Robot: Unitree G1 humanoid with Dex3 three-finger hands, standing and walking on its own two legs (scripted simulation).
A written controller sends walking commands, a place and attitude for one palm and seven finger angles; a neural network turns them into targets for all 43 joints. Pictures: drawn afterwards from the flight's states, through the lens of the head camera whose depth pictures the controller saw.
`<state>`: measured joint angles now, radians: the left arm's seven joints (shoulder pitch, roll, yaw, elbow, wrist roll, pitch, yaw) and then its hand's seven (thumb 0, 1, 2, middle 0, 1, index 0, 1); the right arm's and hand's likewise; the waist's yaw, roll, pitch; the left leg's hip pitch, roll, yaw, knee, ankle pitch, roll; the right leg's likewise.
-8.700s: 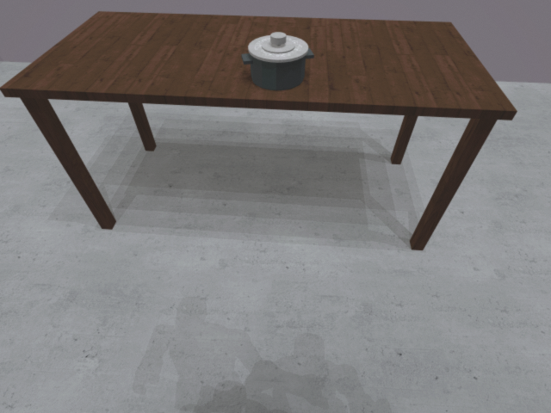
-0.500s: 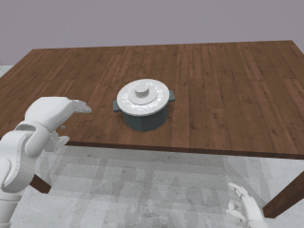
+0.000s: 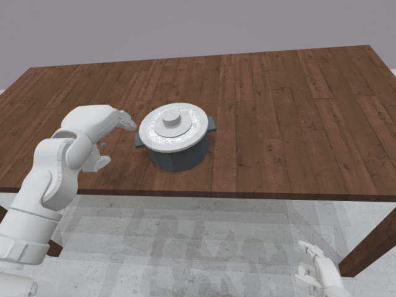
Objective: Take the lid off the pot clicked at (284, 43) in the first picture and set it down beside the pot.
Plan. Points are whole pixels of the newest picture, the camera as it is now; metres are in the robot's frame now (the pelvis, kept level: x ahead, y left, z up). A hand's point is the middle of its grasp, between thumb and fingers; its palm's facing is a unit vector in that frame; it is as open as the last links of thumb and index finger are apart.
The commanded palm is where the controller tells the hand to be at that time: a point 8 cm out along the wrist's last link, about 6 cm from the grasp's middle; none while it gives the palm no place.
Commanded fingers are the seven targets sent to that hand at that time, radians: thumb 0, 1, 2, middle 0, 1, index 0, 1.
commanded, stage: move the open hand above the knob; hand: left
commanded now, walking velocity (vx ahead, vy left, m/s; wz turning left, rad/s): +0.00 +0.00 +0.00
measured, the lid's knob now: (171, 117) +0.51 +0.11 +0.09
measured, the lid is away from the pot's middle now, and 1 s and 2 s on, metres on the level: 0.00 0.00 0.00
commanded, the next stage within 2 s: lower the open fingers around the knob in 1.84 s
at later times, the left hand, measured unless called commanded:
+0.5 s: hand (130, 124) +0.41 +0.17 +0.16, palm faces -0.20 -0.01 -0.98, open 10.2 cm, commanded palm +0.40 +0.17 +0.22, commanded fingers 0.00 -0.33 1.48 -0.83 -0.08 -0.83 -0.08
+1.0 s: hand (154, 106) +0.47 +0.13 +0.16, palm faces -0.23 -0.02 -0.97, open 10.2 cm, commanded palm +0.46 +0.13 +0.22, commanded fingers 0.00 -0.33 1.48 -0.83 -0.08 -0.83 -0.08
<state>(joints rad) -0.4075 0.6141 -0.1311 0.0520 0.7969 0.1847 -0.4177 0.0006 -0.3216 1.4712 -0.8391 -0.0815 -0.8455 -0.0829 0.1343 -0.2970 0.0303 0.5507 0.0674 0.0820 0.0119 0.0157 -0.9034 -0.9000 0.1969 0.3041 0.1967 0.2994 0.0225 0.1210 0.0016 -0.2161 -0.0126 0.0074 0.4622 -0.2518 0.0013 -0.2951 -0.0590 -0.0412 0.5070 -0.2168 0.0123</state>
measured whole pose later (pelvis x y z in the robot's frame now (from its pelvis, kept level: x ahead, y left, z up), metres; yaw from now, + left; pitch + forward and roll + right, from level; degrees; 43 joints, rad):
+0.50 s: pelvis +0.01 +0.00 +0.00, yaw +0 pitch +2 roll +1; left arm -0.67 0.52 -0.25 0.31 0.83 0.23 -0.39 0.00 -0.32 1.47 -0.84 -0.08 -0.85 -0.08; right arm 0.16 -0.29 0.02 0.59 0.08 0.09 0.00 0.02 -0.90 -0.90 0.20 0.30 0.20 0.30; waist -0.01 0.10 0.00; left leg -0.23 -0.02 0.01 0.46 -0.26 0.01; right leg -0.31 -0.07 -0.03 0.52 -0.23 0.02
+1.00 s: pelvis +0.02 +0.01 +0.00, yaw -1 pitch +4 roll +1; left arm -0.90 0.40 -0.32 0.58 0.87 0.30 -0.36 0.00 -0.32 1.47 -0.84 -0.08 -0.84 -0.08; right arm 0.19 -0.28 0.02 0.63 0.08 0.10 0.00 0.01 -0.90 -0.90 0.20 0.30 0.20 0.30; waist -0.04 0.09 -0.03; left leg -0.25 -0.03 0.03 0.46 -0.28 0.02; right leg -0.34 -0.07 -0.02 0.52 -0.24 0.03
